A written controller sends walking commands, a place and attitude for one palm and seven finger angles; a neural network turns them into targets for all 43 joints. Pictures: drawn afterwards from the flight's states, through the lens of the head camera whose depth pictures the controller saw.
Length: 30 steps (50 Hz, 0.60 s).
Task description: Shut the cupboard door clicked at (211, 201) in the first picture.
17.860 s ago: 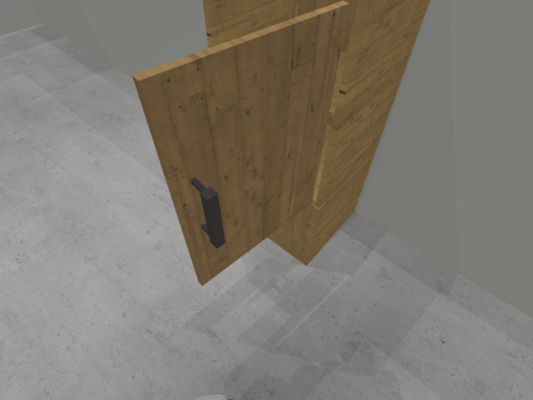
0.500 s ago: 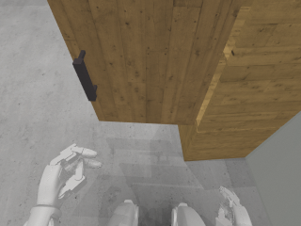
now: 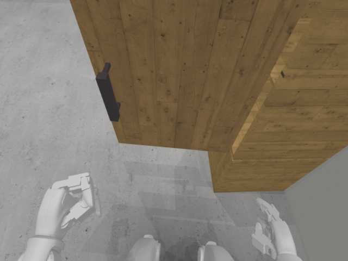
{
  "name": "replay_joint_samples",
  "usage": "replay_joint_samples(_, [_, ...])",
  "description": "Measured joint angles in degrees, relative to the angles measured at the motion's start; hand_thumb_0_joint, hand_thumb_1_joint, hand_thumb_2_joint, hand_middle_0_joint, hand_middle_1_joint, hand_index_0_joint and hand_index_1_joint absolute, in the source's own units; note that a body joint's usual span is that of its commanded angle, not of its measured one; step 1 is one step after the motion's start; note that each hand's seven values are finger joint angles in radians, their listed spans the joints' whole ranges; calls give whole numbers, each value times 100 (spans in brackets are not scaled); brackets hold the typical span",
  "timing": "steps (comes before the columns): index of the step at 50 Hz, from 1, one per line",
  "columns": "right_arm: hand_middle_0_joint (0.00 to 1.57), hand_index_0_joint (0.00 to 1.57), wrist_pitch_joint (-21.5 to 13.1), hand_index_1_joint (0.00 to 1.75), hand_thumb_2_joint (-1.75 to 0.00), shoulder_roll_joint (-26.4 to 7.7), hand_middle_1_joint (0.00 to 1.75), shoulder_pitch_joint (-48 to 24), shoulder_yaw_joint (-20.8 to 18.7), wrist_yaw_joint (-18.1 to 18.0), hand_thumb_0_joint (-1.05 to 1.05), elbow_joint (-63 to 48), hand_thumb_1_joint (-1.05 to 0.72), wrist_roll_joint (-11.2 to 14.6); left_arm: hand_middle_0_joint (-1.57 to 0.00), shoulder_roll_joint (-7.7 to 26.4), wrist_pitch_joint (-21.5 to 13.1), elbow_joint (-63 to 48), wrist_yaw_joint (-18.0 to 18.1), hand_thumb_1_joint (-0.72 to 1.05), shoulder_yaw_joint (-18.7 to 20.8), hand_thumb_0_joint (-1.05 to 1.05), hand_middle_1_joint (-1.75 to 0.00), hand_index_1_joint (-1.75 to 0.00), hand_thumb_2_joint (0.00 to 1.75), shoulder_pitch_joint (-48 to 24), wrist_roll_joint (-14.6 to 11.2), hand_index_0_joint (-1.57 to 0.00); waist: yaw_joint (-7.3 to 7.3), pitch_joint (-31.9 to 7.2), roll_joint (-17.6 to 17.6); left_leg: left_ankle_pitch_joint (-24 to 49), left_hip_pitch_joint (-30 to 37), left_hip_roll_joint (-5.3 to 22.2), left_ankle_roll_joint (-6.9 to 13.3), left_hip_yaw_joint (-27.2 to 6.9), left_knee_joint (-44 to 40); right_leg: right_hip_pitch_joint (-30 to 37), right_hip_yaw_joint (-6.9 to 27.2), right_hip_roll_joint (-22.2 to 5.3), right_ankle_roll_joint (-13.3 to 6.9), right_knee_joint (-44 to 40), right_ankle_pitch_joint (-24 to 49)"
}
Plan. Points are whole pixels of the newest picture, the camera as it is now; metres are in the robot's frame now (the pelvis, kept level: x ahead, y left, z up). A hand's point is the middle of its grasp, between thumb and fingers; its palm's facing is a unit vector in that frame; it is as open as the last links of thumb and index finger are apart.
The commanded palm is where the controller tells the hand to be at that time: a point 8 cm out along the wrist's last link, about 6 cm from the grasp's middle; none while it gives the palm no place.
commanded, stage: raise the hand and make a fist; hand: left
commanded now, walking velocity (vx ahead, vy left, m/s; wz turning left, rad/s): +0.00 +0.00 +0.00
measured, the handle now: (111, 93) +0.50 +0.21 +0.05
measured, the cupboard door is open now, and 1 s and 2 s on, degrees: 83 83 83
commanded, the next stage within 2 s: bring the fist close to the handle in 0.60 s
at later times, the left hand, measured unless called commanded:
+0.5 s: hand (91, 201) +0.22 +0.18 +0.05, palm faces -0.01 -1.00 -0.02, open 3.1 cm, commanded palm +0.20 +0.24 +0.06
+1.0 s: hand (100, 176) +0.27 +0.18 +0.06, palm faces -0.03 -1.00 -0.02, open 3.1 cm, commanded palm +0.26 +0.23 +0.06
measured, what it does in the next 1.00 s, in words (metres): stands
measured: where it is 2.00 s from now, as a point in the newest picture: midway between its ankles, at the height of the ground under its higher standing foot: outside the picture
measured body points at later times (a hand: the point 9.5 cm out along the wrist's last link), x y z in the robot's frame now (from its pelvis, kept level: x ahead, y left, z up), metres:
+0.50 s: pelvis +0.00 +0.00 +0.00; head +0.07 +0.01 +0.45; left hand +0.22 +0.24 +0.06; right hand +0.17 -0.24 -0.07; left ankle +0.01 +0.09 -0.64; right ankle +0.02 -0.11 -0.64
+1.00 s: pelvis -0.01 -0.01 +0.00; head +0.06 +0.00 +0.45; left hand +0.27 +0.23 +0.06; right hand +0.17 -0.24 -0.08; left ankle +0.01 +0.09 -0.64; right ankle +0.02 -0.11 -0.64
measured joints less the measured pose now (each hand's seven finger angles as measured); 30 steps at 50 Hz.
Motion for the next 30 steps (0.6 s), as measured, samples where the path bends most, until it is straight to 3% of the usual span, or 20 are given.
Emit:
replay_joint_samples(17, [20, 20, 14, 30, -90, -110, 30, 280, -10, -36, 2, 168, -90, 62, -130, 86, 91, 260, -210, 90, 237, 2, -149, -150, 90, -245, -208, -130, -57, 29, 53, 78, 155, 0, 2, 36, -175, 132, 42, 7, 8, -153, 78])
replay_joint_samples(30, [20, 20, -8, 30, -90, -138, 30, 236, -61, -36, 2, 155, -90, 55, -130, 51, -24, 264, -138, 90, 177, 2, -150, -150, 90, -196, -166, -130, -83, 27, 25, 82, 118, 15, -27, 36, -133, 78, 43, 21, -26, -86, 71])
